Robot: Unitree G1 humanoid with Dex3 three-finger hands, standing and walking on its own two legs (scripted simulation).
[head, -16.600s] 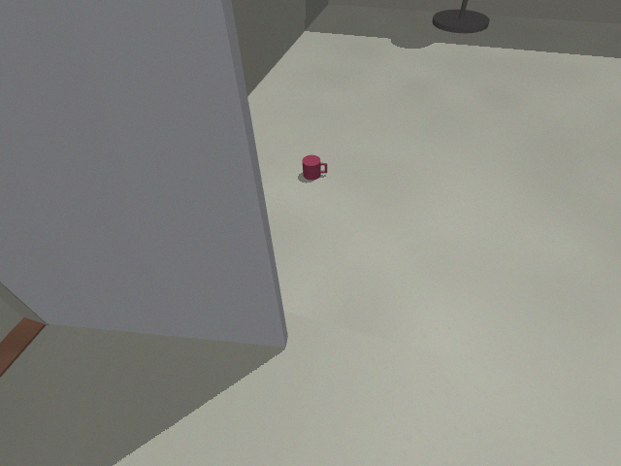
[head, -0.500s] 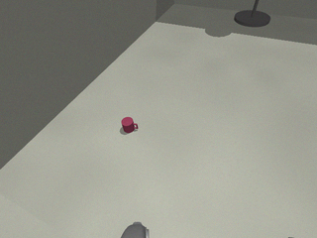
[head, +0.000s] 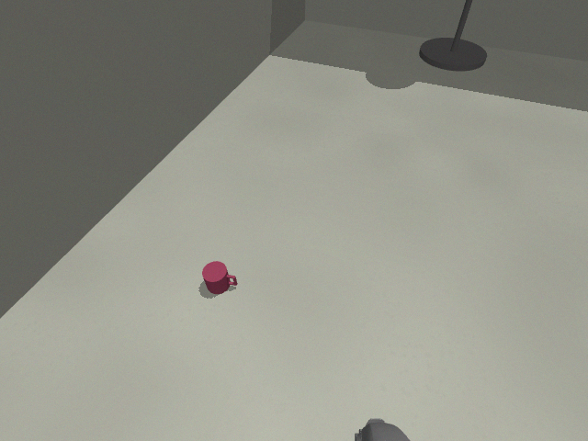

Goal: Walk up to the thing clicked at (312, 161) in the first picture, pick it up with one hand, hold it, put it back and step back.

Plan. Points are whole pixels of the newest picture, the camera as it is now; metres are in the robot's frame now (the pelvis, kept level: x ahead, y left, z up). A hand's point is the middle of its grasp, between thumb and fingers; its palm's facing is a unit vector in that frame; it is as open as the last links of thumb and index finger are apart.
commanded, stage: walk up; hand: left
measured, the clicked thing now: (220, 278) +0.81 +0.32 -0.72
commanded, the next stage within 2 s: none
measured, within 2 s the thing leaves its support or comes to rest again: neither
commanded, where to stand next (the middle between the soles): +0.43 +0.00 m, yaw +3 degrees
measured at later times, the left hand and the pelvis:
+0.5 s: hand (150, 416) +0.20 +0.25 -0.13, palm faces +0.04 -0.92 -0.38, open 7.3 cm; pelvis +0.17 -0.03 +0.00, yaw +3 degrees
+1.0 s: hand (164, 325) +0.35 +0.26 -0.14, palm faces -0.01 -0.90 -0.44, open 7.3 cm; pelvis +0.31 -0.03 -0.01, yaw +2 degrees
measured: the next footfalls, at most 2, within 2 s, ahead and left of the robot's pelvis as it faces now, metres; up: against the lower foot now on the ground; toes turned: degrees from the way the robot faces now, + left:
right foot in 0.08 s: +0.18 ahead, -0.15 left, +0.00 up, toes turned -4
left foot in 0.56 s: +0.33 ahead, +0.11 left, +0.00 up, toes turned +7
